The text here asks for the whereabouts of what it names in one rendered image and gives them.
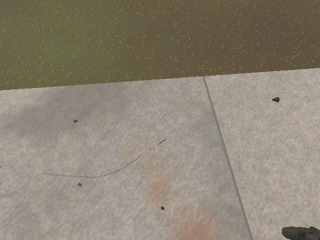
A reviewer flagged right robot hand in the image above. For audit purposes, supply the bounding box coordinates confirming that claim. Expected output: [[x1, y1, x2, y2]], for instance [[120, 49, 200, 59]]
[[282, 226, 320, 240]]

